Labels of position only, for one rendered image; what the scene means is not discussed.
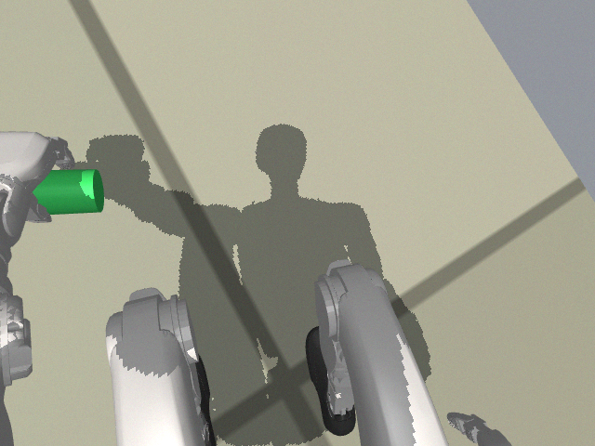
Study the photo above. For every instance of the left robot arm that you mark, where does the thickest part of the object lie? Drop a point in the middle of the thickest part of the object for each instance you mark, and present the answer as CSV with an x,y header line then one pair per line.
x,y
15,331

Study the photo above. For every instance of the bottle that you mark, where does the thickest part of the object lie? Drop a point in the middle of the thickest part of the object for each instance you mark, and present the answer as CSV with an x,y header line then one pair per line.
x,y
71,192

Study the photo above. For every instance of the right robot foot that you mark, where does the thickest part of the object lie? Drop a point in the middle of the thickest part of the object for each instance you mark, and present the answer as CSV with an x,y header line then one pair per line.
x,y
337,424

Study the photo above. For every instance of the left robot foot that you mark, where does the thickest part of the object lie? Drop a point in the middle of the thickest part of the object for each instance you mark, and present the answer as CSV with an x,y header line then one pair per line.
x,y
205,395

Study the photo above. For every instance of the left robot hand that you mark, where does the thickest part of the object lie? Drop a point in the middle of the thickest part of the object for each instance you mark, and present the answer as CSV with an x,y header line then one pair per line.
x,y
26,158

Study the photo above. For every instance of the right robot hand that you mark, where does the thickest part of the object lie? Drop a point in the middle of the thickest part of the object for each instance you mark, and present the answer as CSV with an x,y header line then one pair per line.
x,y
477,430

